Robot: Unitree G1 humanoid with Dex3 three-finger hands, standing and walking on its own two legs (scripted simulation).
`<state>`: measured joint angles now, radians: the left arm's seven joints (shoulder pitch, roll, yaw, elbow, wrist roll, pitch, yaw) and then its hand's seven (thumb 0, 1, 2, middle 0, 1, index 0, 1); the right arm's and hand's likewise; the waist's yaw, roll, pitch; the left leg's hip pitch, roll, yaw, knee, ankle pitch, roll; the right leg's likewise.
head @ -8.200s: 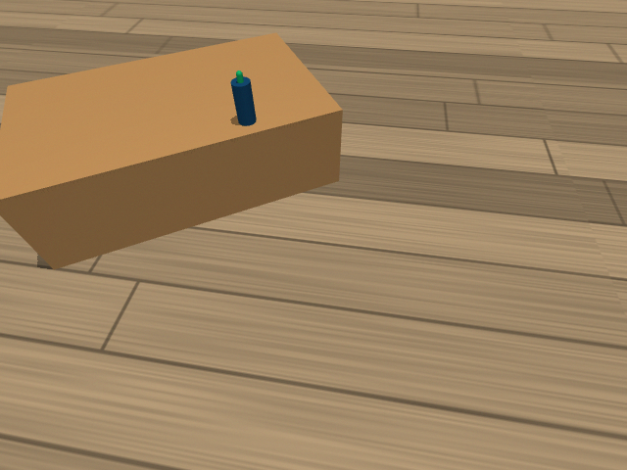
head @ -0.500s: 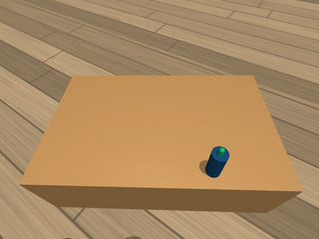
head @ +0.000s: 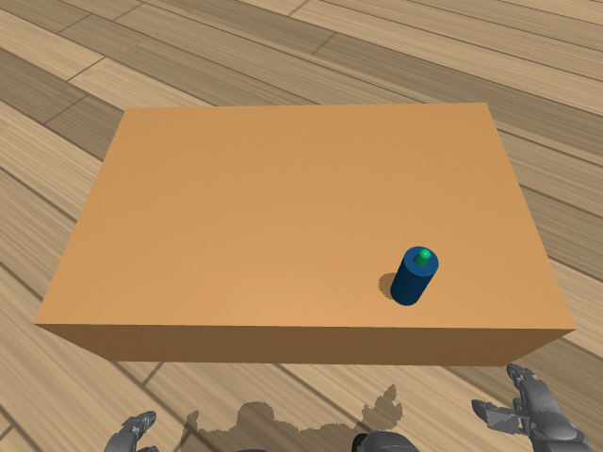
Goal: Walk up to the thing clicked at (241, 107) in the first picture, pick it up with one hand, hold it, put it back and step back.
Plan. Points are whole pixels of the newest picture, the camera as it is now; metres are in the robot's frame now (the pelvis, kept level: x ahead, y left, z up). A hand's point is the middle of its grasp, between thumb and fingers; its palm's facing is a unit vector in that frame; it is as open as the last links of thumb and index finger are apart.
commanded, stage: go down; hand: right
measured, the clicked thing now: (414, 274) +0.46 -0.22 -0.28
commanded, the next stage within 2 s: none
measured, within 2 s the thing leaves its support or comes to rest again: neither
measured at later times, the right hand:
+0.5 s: hand (516, 414) +0.17 -0.28 -0.13, palm faces +0.07 +0.94 -0.33, open 17.2 cm
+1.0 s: hand (530, 410) +0.17 -0.30 -0.12, palm faces +0.09 +0.95 -0.30, open 17.4 cm
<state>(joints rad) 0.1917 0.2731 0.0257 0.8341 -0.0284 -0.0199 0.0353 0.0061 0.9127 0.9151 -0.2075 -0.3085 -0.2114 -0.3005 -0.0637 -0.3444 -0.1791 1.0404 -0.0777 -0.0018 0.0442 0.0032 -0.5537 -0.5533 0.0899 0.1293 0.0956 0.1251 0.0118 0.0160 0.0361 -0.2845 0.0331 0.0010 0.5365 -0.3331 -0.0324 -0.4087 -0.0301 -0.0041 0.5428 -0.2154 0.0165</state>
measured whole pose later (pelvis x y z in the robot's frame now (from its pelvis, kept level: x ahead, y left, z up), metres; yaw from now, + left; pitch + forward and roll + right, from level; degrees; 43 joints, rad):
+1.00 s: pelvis +0.02 +0.00 -0.04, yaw -1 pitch +11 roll +2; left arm 0.25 0.25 0.00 0.61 -0.02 -0.13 0.14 0.01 0.90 0.90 -0.20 -0.30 -0.20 -0.29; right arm 0.30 -0.44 -0.30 0.33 0.00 0.35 0.23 -0.01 0.53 -0.06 0.04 0.05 0.05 0.05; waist 0.02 -0.01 -0.11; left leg -0.52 0.01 0.04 0.86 -0.53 -0.03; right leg -0.69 -0.05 0.05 0.92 -0.42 0.03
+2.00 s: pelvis -0.01 +0.00 -0.05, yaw +0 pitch +15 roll +3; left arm 0.33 0.32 -0.05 0.67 0.02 -0.14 0.13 0.01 0.91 0.89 -0.20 -0.30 -0.21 -0.29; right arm -0.42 -0.79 -0.61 1.13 0.07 -0.13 0.51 -0.02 0.52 -0.06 0.04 0.05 0.05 0.05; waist 0.08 0.01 -0.07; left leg -0.67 -0.01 0.03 0.89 -0.48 -0.03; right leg -0.83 -0.07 0.05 0.95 -0.37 0.02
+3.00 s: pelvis -0.01 -0.02 -0.05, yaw +1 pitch +17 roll +5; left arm 0.35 0.32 -0.08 0.67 0.03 -0.11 0.07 0.01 0.91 0.90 -0.21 -0.31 -0.21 -0.29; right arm -0.58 -0.89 -0.63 1.27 0.07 -0.26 0.55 -0.02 0.54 -0.07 0.04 0.05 0.05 0.05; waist 0.10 0.03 -0.08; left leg -0.73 -0.01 0.03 0.90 -0.47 -0.04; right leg -0.91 -0.07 0.05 0.99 -0.39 0.00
